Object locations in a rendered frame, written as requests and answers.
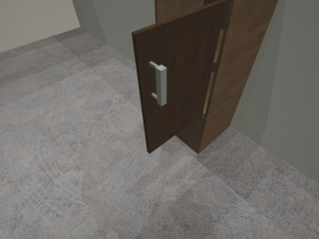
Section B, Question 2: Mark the handle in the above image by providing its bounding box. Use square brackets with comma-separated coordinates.
[149, 61, 167, 107]

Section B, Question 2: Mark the cupboard door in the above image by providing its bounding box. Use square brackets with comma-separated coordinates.
[132, 0, 226, 153]

